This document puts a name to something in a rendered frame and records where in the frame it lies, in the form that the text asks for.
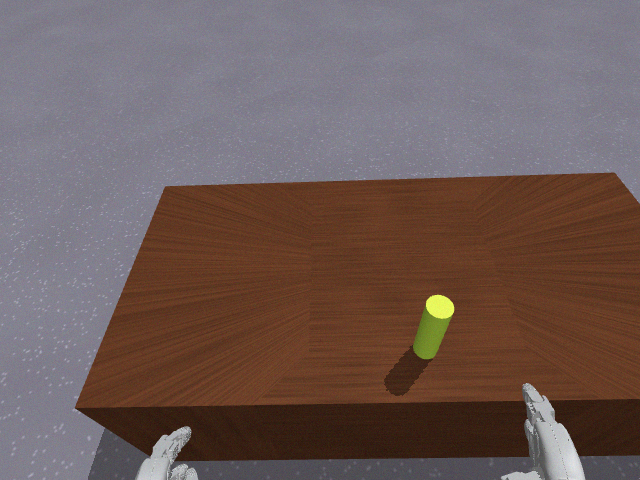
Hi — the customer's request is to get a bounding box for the right robot hand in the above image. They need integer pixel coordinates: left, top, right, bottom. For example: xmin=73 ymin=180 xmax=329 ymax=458
xmin=501 ymin=383 xmax=585 ymax=480

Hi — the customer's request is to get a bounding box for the left robot hand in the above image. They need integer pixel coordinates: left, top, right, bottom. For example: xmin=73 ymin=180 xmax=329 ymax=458
xmin=135 ymin=426 xmax=198 ymax=480

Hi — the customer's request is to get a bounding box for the can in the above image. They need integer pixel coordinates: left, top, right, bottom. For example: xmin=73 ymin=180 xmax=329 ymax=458
xmin=413 ymin=295 xmax=454 ymax=359

